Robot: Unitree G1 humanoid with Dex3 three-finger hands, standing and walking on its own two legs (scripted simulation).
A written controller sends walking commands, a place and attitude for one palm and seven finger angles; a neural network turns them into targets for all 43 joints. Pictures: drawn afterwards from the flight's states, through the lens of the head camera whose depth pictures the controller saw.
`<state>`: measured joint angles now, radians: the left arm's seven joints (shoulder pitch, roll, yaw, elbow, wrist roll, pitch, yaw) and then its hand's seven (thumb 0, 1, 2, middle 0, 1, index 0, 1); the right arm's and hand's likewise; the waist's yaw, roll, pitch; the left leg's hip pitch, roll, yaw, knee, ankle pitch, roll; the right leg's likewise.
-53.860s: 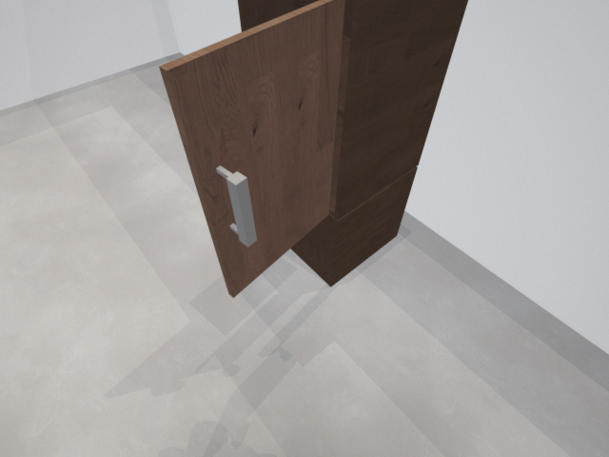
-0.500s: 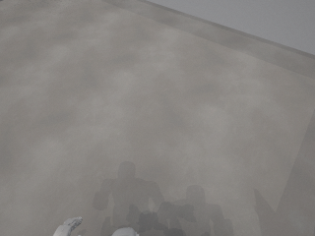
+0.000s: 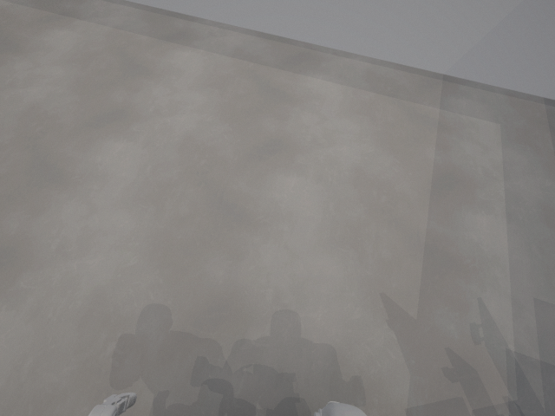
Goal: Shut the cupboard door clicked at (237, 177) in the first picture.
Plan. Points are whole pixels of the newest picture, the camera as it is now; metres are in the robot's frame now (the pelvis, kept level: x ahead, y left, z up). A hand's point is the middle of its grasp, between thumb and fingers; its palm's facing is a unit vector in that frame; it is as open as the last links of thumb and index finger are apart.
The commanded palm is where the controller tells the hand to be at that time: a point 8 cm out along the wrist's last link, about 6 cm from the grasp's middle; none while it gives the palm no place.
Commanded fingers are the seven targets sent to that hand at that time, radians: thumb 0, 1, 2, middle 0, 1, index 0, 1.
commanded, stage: turn to face it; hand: left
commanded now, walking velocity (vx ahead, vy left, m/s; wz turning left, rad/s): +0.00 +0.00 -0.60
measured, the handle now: out of the picture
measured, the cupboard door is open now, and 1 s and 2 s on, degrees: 31 31 31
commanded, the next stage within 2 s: none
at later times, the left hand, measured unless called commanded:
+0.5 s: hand (181, 401) +0.15 +0.17 -0.18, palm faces -0.24 -0.95 -0.20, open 7.4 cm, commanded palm none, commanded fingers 0.00 0.90 0.90 -0.20 -0.30 -0.20 -0.30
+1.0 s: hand (241, 359) +0.22 +0.07 -0.16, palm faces -0.55 -0.79 -0.27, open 7.4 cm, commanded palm none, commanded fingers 0.00 0.90 0.90 -0.20 -0.30 -0.20 -0.30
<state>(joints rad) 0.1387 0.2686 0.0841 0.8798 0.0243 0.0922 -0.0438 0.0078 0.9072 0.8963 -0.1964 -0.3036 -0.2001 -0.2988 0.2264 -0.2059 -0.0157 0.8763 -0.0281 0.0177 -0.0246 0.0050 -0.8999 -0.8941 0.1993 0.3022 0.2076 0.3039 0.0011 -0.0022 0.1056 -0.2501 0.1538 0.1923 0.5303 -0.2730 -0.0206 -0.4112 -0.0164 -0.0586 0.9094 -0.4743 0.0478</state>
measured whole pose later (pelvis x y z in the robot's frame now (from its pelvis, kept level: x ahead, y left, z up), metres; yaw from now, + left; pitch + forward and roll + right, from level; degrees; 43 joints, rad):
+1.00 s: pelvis +0.03 -0.05 -0.01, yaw -34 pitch +1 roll +0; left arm 0.16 0.22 0.05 0.88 0.03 0.05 -0.01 0.00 0.90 0.90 -0.20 -0.30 -0.20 -0.30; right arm 0.17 -0.28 -0.05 0.89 -0.01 0.06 -0.02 0.01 -0.91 -0.89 0.19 0.30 0.20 0.30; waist -0.01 0.03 0.10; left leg -0.48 0.08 0.05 1.03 -0.45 -0.09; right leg -0.26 0.02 0.01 0.55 -0.31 -0.03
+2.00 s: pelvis +0.07 -0.07 +0.00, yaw -67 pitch +1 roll -1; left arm 0.17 0.26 0.08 0.92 0.03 0.08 -0.02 0.01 0.91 0.90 -0.20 -0.30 -0.20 -0.30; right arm 0.19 -0.20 0.00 0.86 -0.03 0.01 -0.03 0.00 -0.90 -0.89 0.20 0.30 0.21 0.30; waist 0.01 -0.04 0.08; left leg -0.28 0.08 0.10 0.55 -0.28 0.01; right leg -0.44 0.03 0.02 1.05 -0.50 0.03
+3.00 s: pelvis +0.00 -0.26 -0.02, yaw -82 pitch +1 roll +0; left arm 0.11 0.24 0.05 0.98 0.04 0.00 -0.05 0.01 0.91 0.90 -0.19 -0.30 -0.20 -0.30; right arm 0.44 -0.17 -0.04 1.08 -0.02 -0.01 -0.01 0.00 -0.90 -0.89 0.20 0.30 0.21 0.30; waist -0.06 -0.01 0.09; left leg -0.09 0.20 0.18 0.59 -0.45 -0.09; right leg -0.41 -0.04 -0.07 0.58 -0.21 0.00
